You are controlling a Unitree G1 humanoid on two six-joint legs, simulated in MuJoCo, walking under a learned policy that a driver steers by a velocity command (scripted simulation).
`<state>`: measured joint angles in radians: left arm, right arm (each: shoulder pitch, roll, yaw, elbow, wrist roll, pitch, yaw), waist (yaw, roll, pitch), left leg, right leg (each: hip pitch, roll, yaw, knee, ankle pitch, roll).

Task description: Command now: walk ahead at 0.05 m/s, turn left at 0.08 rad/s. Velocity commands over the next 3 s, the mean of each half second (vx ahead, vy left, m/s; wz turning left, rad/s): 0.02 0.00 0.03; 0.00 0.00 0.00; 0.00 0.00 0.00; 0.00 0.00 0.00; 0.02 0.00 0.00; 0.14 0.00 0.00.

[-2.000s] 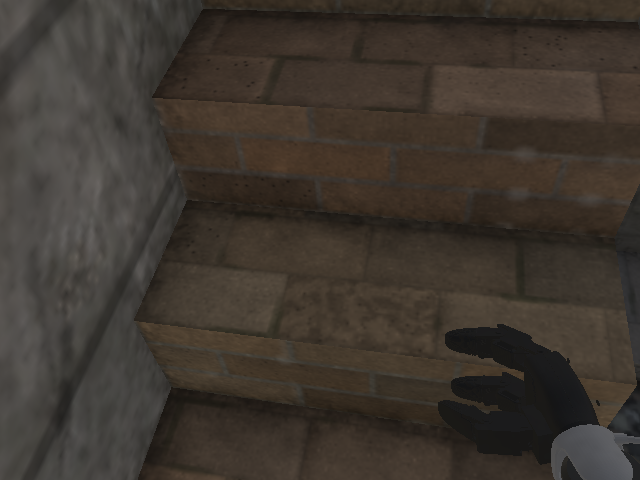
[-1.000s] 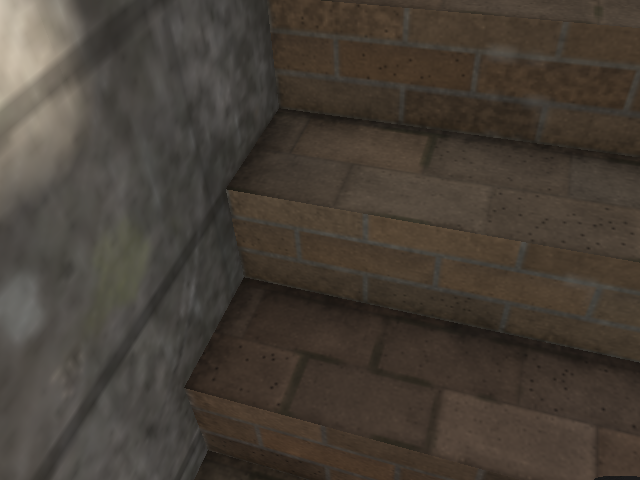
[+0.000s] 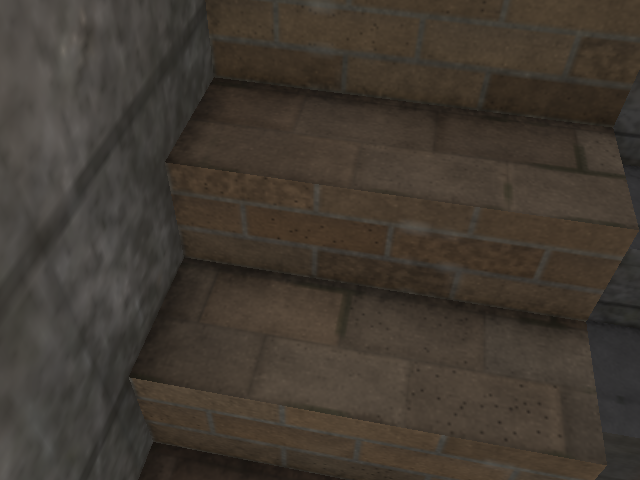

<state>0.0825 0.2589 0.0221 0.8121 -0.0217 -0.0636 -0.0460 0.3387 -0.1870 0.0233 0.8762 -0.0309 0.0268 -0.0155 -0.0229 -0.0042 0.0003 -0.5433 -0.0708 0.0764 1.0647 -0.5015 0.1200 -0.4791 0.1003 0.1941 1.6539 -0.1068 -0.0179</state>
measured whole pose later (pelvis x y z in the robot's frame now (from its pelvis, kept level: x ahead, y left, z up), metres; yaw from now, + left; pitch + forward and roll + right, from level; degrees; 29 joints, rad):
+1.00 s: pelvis +0.04 -0.06 +0.08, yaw +1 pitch +1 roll -1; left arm 0.20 0.15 -0.03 1.04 0.01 -0.02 0.00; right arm 0.28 -0.20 0.03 1.07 -0.04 0.03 -0.04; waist 0.02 0.02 -0.02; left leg -0.21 -0.01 -0.08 0.42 -0.22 0.00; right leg -0.15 0.05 -0.04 0.34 -0.21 -0.05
